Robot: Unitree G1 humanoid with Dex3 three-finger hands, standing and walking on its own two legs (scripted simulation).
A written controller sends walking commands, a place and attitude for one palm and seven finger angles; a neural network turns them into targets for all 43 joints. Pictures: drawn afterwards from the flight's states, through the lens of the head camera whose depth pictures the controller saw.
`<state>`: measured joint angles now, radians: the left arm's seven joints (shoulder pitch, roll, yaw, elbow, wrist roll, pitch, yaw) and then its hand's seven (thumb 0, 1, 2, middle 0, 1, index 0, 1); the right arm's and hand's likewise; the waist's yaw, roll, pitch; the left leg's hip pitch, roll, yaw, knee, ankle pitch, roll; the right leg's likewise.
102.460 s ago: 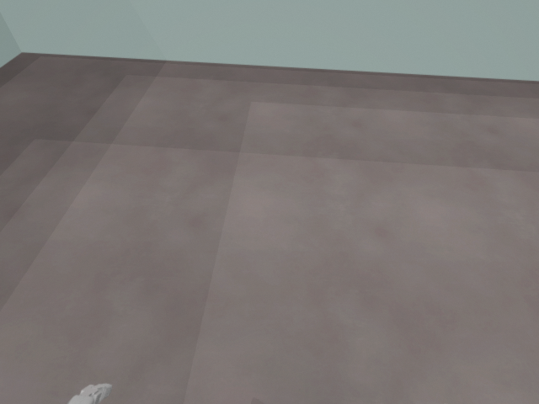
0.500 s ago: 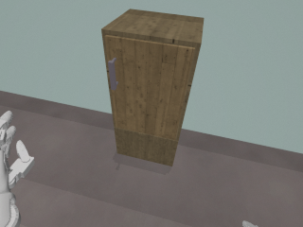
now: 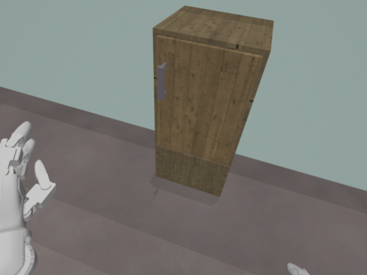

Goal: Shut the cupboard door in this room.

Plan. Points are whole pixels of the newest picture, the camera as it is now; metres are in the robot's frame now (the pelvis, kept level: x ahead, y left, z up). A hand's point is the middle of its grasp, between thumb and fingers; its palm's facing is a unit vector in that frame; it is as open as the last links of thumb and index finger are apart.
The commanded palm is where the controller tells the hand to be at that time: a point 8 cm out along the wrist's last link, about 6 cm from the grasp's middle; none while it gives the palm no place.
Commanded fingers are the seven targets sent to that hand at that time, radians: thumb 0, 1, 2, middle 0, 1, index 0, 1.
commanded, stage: stop stepping back and stand still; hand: left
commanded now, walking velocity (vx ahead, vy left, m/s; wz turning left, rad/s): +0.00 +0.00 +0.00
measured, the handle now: (163, 81) +0.85 +0.16 +0.00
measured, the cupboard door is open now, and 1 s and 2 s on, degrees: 0 0 0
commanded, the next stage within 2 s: let the arm hang, fingers relaxed in 0.60 s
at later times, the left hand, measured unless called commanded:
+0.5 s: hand (36, 173) +0.23 +0.29 +0.16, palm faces +0.45 -0.80 -0.40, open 7.4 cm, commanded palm +0.17 +0.32 +0.19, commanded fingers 0.00 0.90 0.90 -0.20 -0.30 -0.20 -0.30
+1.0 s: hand out of the picture +0.07 +0.20 -0.16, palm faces -0.05 -0.98 -0.18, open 7.3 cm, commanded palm none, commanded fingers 0.00 0.90 0.90 -0.20 -0.30 -0.20 -0.30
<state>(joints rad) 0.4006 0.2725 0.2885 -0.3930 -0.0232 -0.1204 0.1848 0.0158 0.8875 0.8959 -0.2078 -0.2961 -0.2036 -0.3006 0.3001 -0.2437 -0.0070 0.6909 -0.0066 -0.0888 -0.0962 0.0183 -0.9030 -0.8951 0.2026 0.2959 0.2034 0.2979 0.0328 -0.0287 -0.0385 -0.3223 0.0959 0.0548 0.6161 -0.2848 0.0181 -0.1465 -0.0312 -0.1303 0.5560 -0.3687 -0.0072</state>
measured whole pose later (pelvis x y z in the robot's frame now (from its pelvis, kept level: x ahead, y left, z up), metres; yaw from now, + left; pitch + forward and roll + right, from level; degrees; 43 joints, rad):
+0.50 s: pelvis +0.02 +0.02 +0.01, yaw -2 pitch -1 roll +0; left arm 0.51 0.35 0.38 -0.42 -0.04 -0.14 0.17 0.01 0.88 0.89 -0.22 -0.30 -0.21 -0.30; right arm 0.26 -0.20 0.01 0.67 0.01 -0.08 -0.08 0.02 -0.90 -0.90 0.20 0.30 0.20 0.30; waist 0.03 -0.01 0.00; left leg -0.26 0.05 0.09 0.53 -0.25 0.00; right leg -0.18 -0.02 -0.08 0.51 -0.31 0.00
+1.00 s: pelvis +0.00 +0.03 +0.00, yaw -1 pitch -1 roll +0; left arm 0.30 0.19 -0.02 0.78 0.02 0.07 0.00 0.01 0.92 0.89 -0.21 -0.29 -0.20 -0.30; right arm 0.19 -0.26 0.01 0.87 -0.02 0.02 0.01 0.01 -0.91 -0.90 0.20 0.30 0.20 0.30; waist -0.01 -0.03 0.04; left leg -0.32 0.02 0.10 0.56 -0.22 0.02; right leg -0.26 -0.06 -0.08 0.59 -0.31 0.01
